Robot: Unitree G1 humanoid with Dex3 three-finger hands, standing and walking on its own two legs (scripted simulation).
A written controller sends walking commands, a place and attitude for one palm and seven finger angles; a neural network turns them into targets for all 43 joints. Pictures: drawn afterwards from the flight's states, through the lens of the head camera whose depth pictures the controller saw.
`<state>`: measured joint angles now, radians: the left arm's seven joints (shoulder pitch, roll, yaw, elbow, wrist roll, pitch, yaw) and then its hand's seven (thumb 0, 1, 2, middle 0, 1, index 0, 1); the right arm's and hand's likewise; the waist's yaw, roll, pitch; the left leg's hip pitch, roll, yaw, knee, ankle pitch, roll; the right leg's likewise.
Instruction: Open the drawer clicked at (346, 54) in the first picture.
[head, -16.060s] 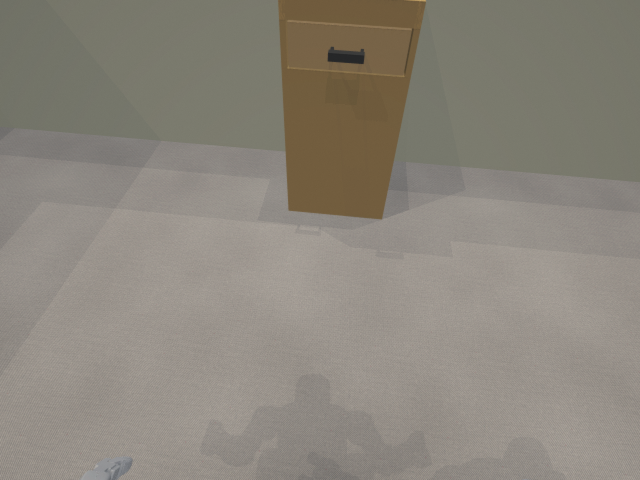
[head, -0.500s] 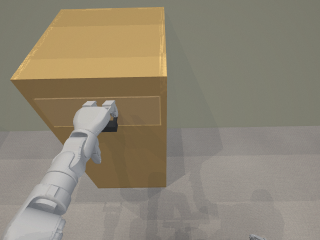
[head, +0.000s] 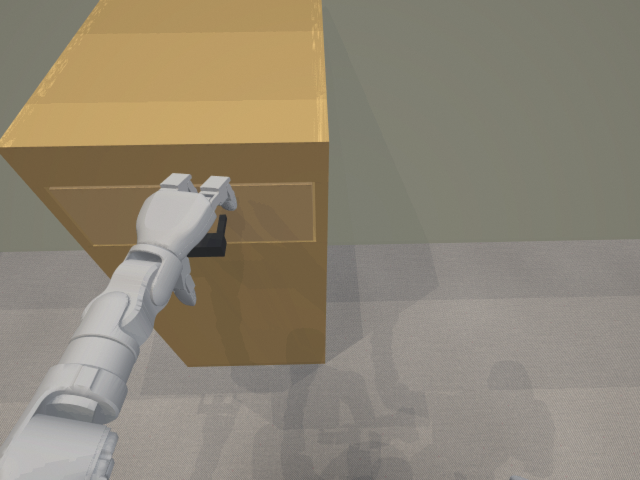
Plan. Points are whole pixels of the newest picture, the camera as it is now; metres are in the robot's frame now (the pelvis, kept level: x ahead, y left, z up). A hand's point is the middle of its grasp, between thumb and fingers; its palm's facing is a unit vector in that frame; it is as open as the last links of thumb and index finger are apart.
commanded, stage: move the hooked fingers above the handle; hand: left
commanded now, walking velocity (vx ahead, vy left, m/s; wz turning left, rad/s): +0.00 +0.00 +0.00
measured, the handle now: (189, 233) +0.47 +0.22 -0.01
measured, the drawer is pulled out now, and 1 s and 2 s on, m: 0.00 0.00 0.00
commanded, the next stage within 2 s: lower the fingers behind the handle in 1.70 s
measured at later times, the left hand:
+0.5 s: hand (182, 245) +0.40 +0.20 +0.04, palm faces -0.03 -0.07 -1.00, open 13.8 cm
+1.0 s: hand (165, 254) +0.39 +0.22 +0.03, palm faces -0.10 -0.04 -0.99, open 13.8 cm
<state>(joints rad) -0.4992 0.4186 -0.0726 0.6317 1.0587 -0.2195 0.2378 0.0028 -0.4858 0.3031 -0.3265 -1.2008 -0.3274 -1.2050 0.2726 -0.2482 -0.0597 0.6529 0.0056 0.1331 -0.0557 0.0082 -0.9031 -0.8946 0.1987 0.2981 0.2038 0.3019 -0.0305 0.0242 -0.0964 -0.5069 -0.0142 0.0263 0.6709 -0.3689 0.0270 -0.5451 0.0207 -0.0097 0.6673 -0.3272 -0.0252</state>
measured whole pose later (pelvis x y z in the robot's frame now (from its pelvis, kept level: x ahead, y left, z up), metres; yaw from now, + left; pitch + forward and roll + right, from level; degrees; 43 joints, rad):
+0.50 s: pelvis -0.01 +0.00 +0.00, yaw +1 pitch +11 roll +0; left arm -0.56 0.42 -0.12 0.72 1.04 -0.17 0.23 0.00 -0.49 0.30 -0.33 -1.20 -0.32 -1.20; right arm 0.29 -0.27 -0.06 0.66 0.02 0.12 -0.05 0.01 -0.90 -0.89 0.20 0.30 0.20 0.30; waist -0.02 0.03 -0.09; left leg -0.51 -0.02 0.02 0.67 -0.36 0.03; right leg -0.54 0.01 -0.02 0.66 -0.32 -0.02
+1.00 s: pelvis -0.01 +0.00 +0.00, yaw +1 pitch +11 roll +0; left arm -0.53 0.44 -0.12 0.74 1.02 -0.09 0.19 0.00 -0.49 0.30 -0.33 -1.21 -0.32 -1.21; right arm 0.30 -0.26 -0.05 0.65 0.02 0.13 -0.05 0.01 -0.90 -0.89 0.20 0.30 0.20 0.30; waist -0.01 0.04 -0.09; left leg -0.48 -0.02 0.02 0.64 -0.35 0.03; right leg -0.51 0.02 -0.02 0.63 -0.31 -0.02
